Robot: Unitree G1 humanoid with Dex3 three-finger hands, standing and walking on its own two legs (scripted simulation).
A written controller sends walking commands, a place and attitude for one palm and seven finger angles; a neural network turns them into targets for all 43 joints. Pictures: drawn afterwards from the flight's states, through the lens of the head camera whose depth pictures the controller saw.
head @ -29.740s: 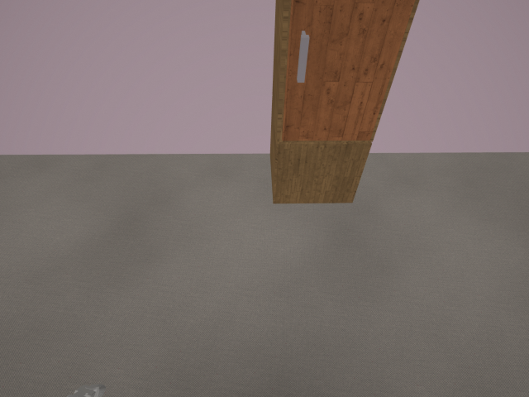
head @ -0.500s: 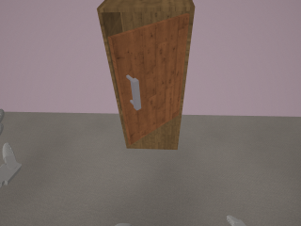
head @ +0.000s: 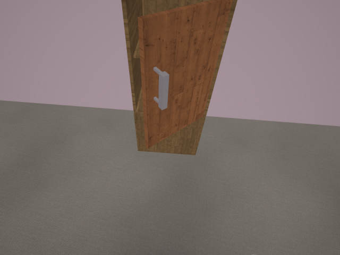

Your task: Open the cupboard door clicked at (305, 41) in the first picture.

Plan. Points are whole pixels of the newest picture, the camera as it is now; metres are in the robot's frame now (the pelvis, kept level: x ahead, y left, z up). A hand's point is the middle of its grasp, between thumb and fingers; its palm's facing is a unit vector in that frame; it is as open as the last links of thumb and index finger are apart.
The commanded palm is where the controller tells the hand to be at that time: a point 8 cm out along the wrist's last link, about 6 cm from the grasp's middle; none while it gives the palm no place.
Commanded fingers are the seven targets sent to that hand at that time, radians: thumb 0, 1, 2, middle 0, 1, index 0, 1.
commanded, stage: let the arm hang, fingers relaxed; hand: left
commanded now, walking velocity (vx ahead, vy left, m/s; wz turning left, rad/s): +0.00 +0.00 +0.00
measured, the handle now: (159, 88) +0.63 +0.07 +0.02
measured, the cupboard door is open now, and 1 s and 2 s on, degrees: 41 41 41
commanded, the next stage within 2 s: look to check the result in 0.80 s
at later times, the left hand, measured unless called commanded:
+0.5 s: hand out of the picture -0.05 +0.21 -0.17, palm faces +0.03 -0.98 -0.20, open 7.4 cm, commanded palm none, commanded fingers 0.00 0.90 0.90 -0.20 -0.30 -0.20 -0.30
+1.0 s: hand out of the picture -0.02 +0.18 -0.17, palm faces +0.03 -0.98 -0.17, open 7.3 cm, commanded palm none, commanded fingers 0.00 0.90 0.90 -0.20 -0.30 -0.20 -0.30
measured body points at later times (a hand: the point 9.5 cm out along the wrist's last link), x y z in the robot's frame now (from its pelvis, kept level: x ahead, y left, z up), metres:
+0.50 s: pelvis -0.01 +0.04 +0.01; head +0.00 +0.03 +0.46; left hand -0.05 +0.26 -0.15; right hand -0.04 -0.17 -0.16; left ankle +0.01 +0.11 -0.74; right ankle +0.00 -0.09 -0.74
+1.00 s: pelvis +0.00 +0.02 +0.01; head +0.01 +0.01 +0.46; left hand -0.02 +0.23 -0.15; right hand -0.03 -0.19 -0.16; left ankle +0.01 +0.11 -0.74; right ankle +0.00 -0.09 -0.74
